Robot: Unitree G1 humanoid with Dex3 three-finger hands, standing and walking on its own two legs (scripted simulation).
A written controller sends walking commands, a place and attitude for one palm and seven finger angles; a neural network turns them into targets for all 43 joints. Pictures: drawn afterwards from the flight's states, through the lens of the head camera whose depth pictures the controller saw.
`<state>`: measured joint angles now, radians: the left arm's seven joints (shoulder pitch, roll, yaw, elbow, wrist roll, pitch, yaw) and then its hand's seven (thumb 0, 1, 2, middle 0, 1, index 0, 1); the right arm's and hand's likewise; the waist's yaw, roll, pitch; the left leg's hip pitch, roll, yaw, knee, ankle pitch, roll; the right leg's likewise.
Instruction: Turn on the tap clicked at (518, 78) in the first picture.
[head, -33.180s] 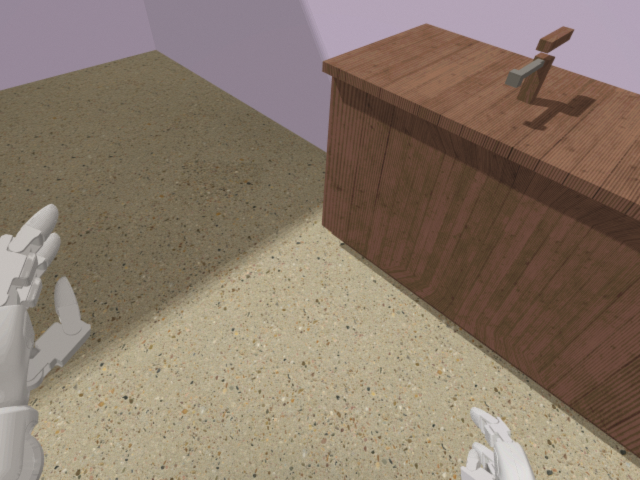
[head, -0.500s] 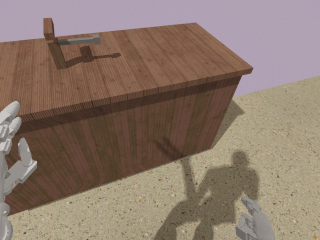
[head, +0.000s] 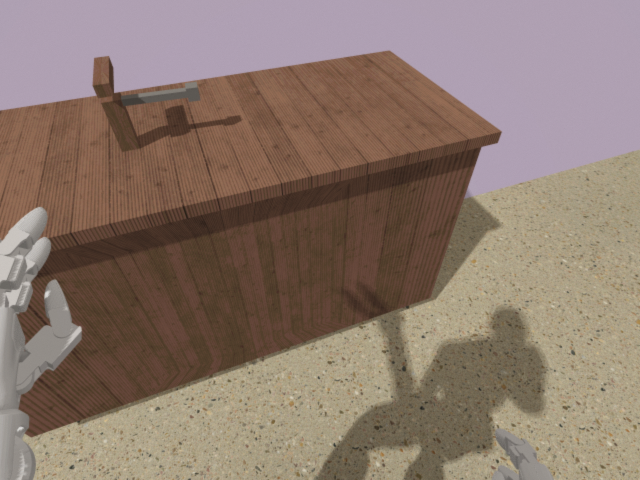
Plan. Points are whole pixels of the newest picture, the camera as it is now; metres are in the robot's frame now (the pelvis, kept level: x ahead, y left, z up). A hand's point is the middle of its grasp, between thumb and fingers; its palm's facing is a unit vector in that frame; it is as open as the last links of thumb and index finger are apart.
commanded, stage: stop stepping back and stand still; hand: left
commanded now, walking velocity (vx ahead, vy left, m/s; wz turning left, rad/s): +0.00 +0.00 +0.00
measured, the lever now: (192, 91) +0.81 +0.29 +0.12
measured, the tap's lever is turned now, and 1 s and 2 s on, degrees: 86 86 86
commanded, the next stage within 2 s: stand and check the lever's angle in 0.66 s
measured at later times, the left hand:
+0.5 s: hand (25, 328) +0.22 +0.29 +0.16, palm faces +0.40 -0.84 -0.36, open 7.4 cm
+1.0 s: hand (28, 339) +0.21 +0.28 +0.15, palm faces +0.40 -0.84 -0.37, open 7.4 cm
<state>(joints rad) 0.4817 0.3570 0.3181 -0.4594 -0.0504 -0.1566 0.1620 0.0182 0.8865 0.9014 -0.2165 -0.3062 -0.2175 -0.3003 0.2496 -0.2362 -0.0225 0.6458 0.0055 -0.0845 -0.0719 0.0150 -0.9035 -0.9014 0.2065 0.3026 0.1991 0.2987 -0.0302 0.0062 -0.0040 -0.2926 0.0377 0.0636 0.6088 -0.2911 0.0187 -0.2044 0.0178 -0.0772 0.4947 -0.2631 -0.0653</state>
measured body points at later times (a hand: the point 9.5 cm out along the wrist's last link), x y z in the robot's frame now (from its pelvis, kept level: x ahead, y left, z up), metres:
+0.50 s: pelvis +0.01 +0.04 +0.00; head +0.02 +0.05 +0.45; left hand +0.19 +0.33 +0.18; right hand +0.20 -0.17 -0.07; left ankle +0.03 +0.13 -0.74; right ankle +0.01 -0.08 -0.74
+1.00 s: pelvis +0.00 +0.04 +0.00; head +0.00 +0.04 +0.45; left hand +0.19 +0.33 +0.17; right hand +0.16 -0.20 -0.08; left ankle +0.03 +0.13 -0.74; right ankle +0.01 -0.08 -0.74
